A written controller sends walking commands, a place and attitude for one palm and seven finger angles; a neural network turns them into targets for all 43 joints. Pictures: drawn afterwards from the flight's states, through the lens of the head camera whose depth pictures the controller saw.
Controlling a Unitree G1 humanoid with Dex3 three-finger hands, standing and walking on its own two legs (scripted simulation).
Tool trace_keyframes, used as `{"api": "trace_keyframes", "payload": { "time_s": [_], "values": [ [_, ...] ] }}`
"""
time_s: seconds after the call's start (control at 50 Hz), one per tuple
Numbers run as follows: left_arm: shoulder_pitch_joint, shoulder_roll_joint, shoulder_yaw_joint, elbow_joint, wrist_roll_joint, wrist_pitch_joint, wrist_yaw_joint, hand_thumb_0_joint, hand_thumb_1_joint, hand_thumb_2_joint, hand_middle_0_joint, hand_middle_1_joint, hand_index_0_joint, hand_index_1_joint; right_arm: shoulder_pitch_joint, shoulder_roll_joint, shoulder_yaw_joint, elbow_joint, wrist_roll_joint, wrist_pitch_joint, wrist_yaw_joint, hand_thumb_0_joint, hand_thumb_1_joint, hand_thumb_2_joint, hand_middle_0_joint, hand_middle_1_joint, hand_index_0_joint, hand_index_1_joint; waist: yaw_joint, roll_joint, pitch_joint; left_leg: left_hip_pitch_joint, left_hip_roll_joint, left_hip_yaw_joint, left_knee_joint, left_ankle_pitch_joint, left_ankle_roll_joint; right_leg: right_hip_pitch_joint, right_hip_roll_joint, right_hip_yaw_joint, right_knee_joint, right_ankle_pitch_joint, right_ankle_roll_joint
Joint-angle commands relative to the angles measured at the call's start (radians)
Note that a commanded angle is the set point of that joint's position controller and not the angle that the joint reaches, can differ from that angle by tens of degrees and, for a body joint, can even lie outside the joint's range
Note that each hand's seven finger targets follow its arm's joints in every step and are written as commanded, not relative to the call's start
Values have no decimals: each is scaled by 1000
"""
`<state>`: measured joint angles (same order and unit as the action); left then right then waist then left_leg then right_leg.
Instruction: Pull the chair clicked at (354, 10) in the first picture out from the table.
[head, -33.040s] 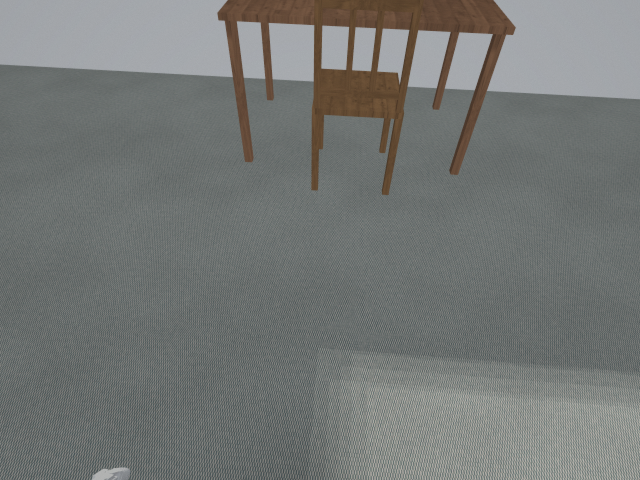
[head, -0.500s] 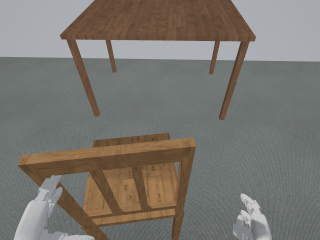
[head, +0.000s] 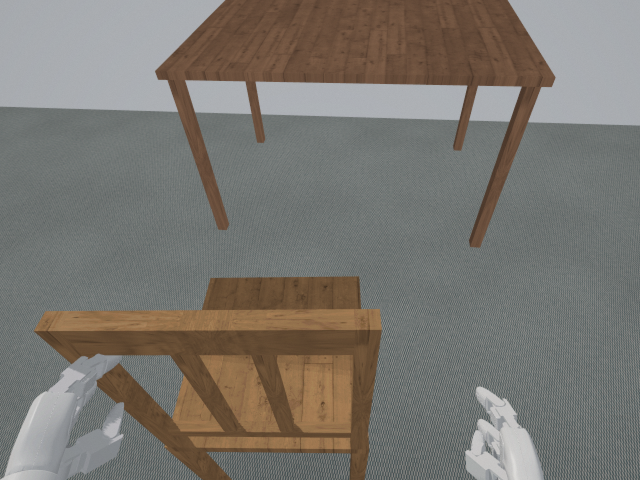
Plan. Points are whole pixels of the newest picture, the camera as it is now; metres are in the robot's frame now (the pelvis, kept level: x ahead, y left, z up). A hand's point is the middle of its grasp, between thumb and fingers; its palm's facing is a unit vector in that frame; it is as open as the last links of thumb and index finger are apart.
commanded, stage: draw the hand back to the body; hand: left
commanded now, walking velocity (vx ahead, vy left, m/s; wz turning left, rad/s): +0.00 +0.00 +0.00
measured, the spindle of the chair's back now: (209, 393) +0.24 +0.21 -0.09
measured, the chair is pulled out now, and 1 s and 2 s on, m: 0.77 0.78 0.78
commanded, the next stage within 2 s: step back with the hand held close in 0.32 s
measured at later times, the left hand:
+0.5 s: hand (120, 464) +0.11 +0.23 +0.05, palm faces +0.17 -0.84 -0.52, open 6.4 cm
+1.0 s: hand out of the picture +0.09 +0.28 +0.22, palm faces +0.49 -0.70 -0.52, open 7.2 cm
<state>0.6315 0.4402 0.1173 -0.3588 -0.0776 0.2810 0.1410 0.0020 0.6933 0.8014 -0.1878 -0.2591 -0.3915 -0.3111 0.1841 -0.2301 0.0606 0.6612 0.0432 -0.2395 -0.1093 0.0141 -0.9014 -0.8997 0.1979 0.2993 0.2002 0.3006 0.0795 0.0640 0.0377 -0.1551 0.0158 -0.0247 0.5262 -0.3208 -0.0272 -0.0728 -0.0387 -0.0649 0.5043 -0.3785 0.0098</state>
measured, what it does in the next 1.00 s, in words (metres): shifts its weight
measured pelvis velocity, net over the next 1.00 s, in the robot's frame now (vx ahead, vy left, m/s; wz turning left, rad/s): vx -0.11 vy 0.02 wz -0.01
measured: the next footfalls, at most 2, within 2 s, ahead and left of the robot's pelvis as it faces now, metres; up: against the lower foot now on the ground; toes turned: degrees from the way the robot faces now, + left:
right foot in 1.40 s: -0.29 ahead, -0.08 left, +0.00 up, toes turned -4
left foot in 1.56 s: -0.15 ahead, +0.13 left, +0.00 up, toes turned -3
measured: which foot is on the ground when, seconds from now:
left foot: down 0.00-1.00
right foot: down 0.00-1.00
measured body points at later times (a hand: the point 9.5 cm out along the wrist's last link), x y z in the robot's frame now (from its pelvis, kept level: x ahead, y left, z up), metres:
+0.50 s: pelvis -0.02 -0.02 +0.00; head -0.02 -0.06 +0.45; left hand +0.10 +0.27 +0.08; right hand +0.17 -0.23 -0.09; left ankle -0.02 +0.14 -0.73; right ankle -0.07 -0.12 -0.73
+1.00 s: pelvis -0.11 +0.02 -0.01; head -0.13 -0.01 +0.44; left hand +0.05 +0.32 +0.25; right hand +0.06 -0.23 -0.10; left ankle -0.05 +0.14 -0.73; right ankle -0.06 -0.12 -0.73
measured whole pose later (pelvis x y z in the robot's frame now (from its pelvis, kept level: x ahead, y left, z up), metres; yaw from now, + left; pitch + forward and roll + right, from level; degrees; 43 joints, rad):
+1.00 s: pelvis -0.11 +0.02 -0.01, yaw -1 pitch -3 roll -2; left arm 0.53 0.48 0.50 -0.50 -0.08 -0.17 0.17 0.00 0.89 0.90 -0.22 -0.30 -0.26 -0.32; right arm 0.17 -0.23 -0.03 0.63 0.06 -0.05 -0.09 0.01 -0.90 -0.90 0.20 0.30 0.20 0.30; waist -0.01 0.11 -0.01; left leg -0.36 0.03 -0.04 0.67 -0.33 -0.01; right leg -0.29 -0.02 -0.06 0.58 -0.24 0.01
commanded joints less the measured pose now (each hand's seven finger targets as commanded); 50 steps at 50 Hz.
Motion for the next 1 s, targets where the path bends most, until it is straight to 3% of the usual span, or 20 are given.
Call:
{"api": "trace_keyframes", "payload": {
  "time_s": [0.0, 0.04, 0.16, 0.24, 0.42, 0.44, 0.46, 0.5, 0.52, 0.54, 0.64, 0.66, 0.72, 0.76, 0.82, 0.86, 0.92, 0.94, 0.96, 0.98],
  "values": [
    [-308, 280, 366, -589, 32, -280, 106, 0, 900, 900, -200, -300, -200, -300, -84, -98, -37, -143, 2, -71, -7, 0, -900, -900, 200, 300, 200, 300, -15, 174, -239, 131, 36, 0, -31, 543, 34, -5, -22, -7, -16, 507, -33],
    [-302, 286, 368, -576, 34, -278, 105, 0, 900, 900, -200, -300, -200, -300, -82, -101, -38, -134, 2, -73, -6, 0, -900, -900, 200, 300, 200, 300, -13, 200, -238, 125, 35, -1, -33, 533, 32, -3, -26, -9, -17, 491, -34],
    [-293, 284, 370, -593, 35, -292, 101, 0, 900, 900, -200, -300, -200, -300, -89, -97, -38, -131, 1, -85, -4, 0, -900, -900, 200, 300, 200, 300, -12, 180, -247, 120, 31, 5, -27, 502, 34, -4, -29, -8, -11, 510, -32],
    [-284, 291, 378, -558, 34, -290, 103, 0, 900, 900, -200, -300, -200, -300, -90, -96, -43, -123, 3, -82, -7, 0, -900, -900, 200, 300, 200, 300, -15, 128, -242, 106, 30, 11, -24, 446, 37, -8, -32, -8, -17, 505, -30],
    [-329, 277, 353, -624, 33, -313, 98, 0, 900, 900, -200, -300, -200, -300, -103, -91, -34, -133, 4, -93, -10, 0, -900, -900, 200, 300, 200, 300, -17, 163, -211, 92, 24, 7, -33, 352, 38, -44, -32, -8, -28, 420, -32],
    [-476, 476, 486, -579, -6, -355, 59, 0, 900, 900, -200, -300, -200, -300, -22, -119, -51, -221, 44, -21, -16, 0, -900, -900, 200, 300, 200, 300, -20, 173, -53, 68, 59, -26, -40, 358, 49, -151, -57, 105, -84, 498, -28],
    [-493, 430, 450, -563, -10, -359, 43, 0, 900, 900, -200, -300, -200, -300, -39, -118, -63, -205, 44, 8, -18, 0, -900, -900, 200, 300, 200, 300, -47, 94, -64, 39, 73, -33, -36, 353, 48, -125, -74, 106, -103, 547, -19],
    [-413, 342, 405, -495, -16, -337, 35, 0, 900, 900, -200, -300, -200, -300, -49, -99, -67, -215, 45, 36, -14, 0, -900, -900, 200, 300, 200, 300, -48, -1, -78, 43, 70, -17, -6, 381, 43, -90, -84, 102, -101, 625, -8],
    [-402, 329, 392, -498, -14, -337, 33, 0, 900, 900, -200, -300, -200, -300, -56, -102, -67, -224, 42, 46, -10, 0, -900, -900, 200, 300, 200, 300, -48, 7, -99, 47, 69, -10, 10, 409, 40, -69, -94, 100, -91, 672, -6],
    [-395, 353, 408, -507, -14, -344, 33, 0, 900, 900, -200, -300, -200, -300, -65, -107, -69, -230, 44, 54, -11, 0, -900, -900, 200, 300, 200, 300, -45, 62, -136, 65, 72, -10, 0, 428, 40, -55, -102, 106, -75, 684, -7],
    [-210, 354, 442, -572, -16, -378, 49, 0, 900, 900, -200, -300, -200, -300, -96, -108, -81, -251, 39, 92, -4, 0, -900, -900, 200, 300, 200, 300, -37, 173, -280, 100, 105, -23, -16, 552, 47, 8, -89, 98, -18, 617, -2],
    [-180, 357, 454, -605, -15, -389, 52, 0, 900, 900, -200, -300, -200, -300, -82, -106, -79, -262, 34, 100, -3, 0, -900, -900, 200, 300, 200, 300, -35, 166, -322, 100, 116, -35, -16, 559, 50, 31, -87, 90, -12, 599, -2],
    [-144, 369, 479, -656, -20, -409, 60, 0, 900, 900, -200, -300, -200, -300, -97, -101, -88, -264, 29, 108, -9, 0, -900, -900, 200, 300, 200, 300, -37, 107, -318, 34, 122, -53, -9, 502, 44, 32, -95, 90, -10, 565, -5],
    [-87, 352, 492, -630, -24, -421, 58, 0, 900, 900, -200, -300, -200, -300, -90, -100, -90, -257, 26, 108, -10, 0, -900, -900, 200, 300, 200, 300, -41, 110, -315, 15, 120, -59, -18, 411, 44, 4, -95, 95, -21, 477, -9],
    [-62, 306, 519, -501, -19, -452, 62, 0, 900, 900, -200, -300, -200, -300, -94, -92, -100, -222, 7, 106, -13, 0, -900, -900, 200, 300, 200, 300, -57, 3, -215, -39, 90, -46, 20, 202, 32, -136, -130, 140, -97, 280, -31],
    [12, 206, 496, -274, -9, -453, 54, 0, 900, 900, -200, -300, -200, -300, -79, -88, -110, -192, 6, 117, -4, 0, -900, -900, 200, 300, 200, 300, -76, -86, -149, -12, 51, -21, 97, 11, 21, -289, -160, 169, -186, 62, -61],
    [-31, 132, 436, -62, 3, -436, 39, 0, 900, 900, -200, -300, -200, -300, -106, -88, -129, -158, 8, 145, 11, 0, -900, -900, 200, 300, 200, 300, -93, -213, -33, -22, 36, -18, 254, -54, 18, -520, -216, 164, -260, -171, -98],
    [-19, 95, 404, 28, 7, -430, 34, 0, 900, 900, -200, -300, -200, -300, -122, -85, -135, -145, 10, 147, 9, 0, -900, -900, 200, 300, 200, 300, -97, -203, 17, -30, 39, -28, 227, -54, 27, -569, -200, 160, -259, -191, -100],
    [-58, 75, 370, 29, 12, -434, 26, 0, 900, 900, -200, -300, -200, -300, -115, -83, -123, -159, 12, 149, 13, 0, -900, -900, 200, 300, 200, 300, -100, -241, 37, -55, 51, -46, 180, -64, 38, -573, -183, 125, -230, -186, -85],
    [-102, 94, 366, 10, 21, -438, 25, 0, 900, 900, -200, -300, -200, -300, -132, -89, -120, -175, 8, 147, 10, 0, -900, -900, 200, 300, 200, 300, -99, -255, 75, -122, 75, -81, 80, -85, 48, -551, -149, 104, -195, -198, -64]
  ]
}}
